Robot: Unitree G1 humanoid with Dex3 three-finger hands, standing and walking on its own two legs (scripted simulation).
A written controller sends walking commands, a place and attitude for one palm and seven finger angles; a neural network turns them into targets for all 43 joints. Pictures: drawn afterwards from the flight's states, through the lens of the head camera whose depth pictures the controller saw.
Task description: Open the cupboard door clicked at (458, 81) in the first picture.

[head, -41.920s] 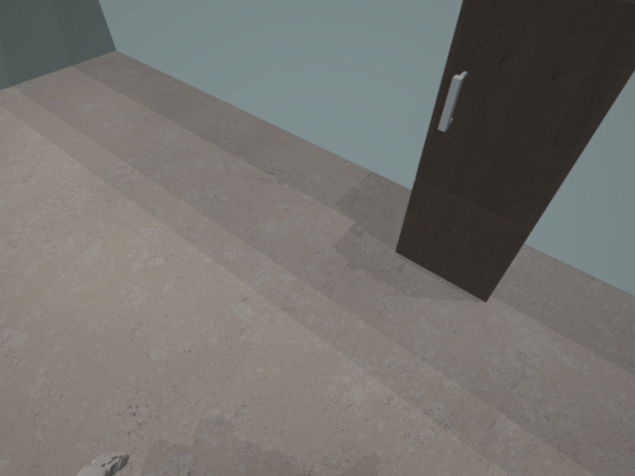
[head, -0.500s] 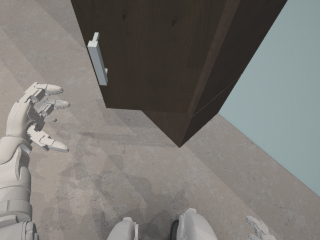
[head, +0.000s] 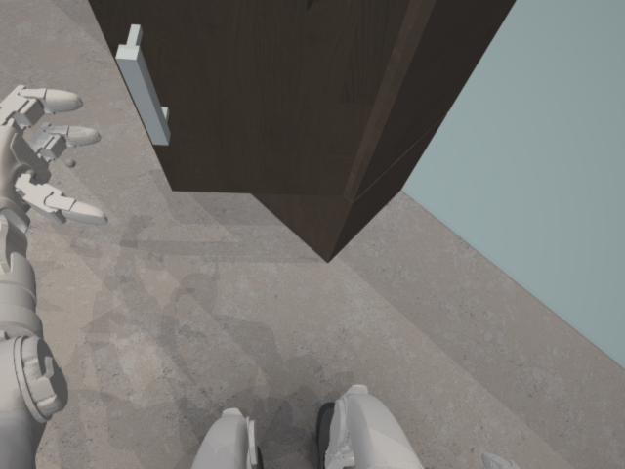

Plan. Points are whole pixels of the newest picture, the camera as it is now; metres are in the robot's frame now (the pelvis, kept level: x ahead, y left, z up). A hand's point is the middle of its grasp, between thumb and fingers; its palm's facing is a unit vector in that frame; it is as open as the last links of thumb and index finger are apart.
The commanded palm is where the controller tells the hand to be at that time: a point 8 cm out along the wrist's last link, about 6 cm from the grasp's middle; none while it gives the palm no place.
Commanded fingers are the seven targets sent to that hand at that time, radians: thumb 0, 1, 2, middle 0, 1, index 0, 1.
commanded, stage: move the hooked fingers beside the handle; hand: left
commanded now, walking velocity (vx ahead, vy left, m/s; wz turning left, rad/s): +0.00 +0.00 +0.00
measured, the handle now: (149, 89) +0.59 +0.20 +0.04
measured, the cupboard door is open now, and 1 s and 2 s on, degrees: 45 45 44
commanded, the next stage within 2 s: slide the fingers in behind the handle in 1.32 s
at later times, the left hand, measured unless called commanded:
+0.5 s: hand (90, 108) +0.54 +0.26 +0.06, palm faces -0.02 -1.00 -0.02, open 14.0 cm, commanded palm +0.53 +0.29 +0.05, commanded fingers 0.00 -0.50 0.30 -0.30 -1.20 -0.30 -1.20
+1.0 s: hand (82, 107) +0.54 +0.27 +0.05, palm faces -0.03 -1.00 -0.03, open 14.0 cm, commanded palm +0.53 +0.29 +0.04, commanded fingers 0.00 -0.50 0.30 -0.30 -1.20 -0.30 -1.20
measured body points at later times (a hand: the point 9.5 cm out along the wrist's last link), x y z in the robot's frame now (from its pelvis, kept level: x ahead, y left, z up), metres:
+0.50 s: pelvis +0.00 +0.01 -0.01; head +0.18 +0.04 +0.39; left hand +0.53 +0.31 +0.06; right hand -0.01 -0.26 -0.11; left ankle -0.02 +0.09 -0.65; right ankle +0.06 -0.12 -0.65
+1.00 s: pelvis +0.01 +0.01 -0.01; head +0.20 +0.06 +0.40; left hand +0.54 +0.32 +0.06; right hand +0.00 -0.25 -0.10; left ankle -0.02 +0.09 -0.65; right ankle +0.06 -0.12 -0.65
